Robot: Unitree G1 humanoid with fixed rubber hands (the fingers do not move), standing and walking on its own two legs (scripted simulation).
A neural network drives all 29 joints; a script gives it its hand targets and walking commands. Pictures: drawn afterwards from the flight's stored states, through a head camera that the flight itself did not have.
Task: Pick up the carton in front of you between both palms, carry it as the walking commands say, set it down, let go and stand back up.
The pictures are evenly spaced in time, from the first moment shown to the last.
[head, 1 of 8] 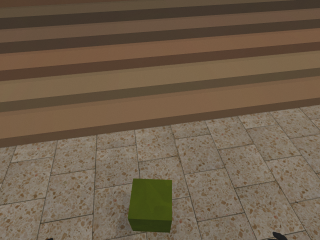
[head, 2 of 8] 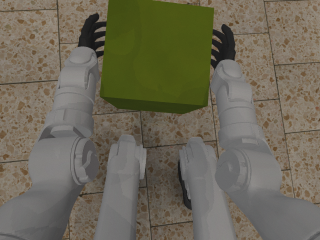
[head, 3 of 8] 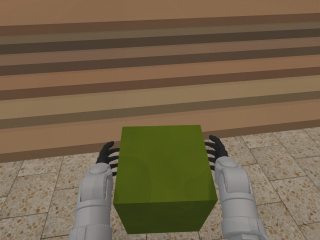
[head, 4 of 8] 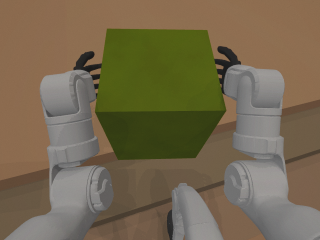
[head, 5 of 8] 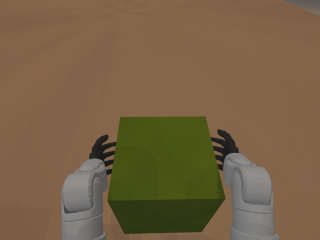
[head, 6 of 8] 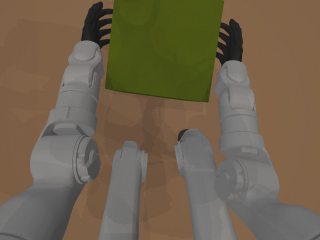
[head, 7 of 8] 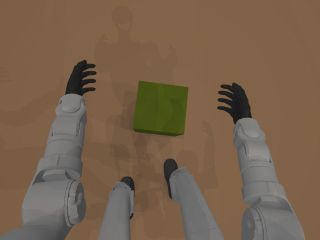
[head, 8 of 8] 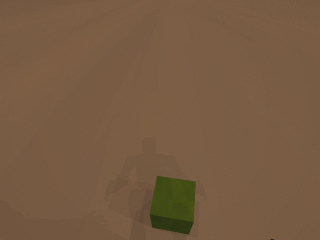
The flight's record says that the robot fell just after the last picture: no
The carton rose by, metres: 1.37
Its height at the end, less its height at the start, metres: +0.61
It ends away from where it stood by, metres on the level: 3.58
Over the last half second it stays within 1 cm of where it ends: yes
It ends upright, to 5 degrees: yes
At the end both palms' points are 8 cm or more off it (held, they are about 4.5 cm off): yes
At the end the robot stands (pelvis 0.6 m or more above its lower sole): yes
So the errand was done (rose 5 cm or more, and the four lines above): yes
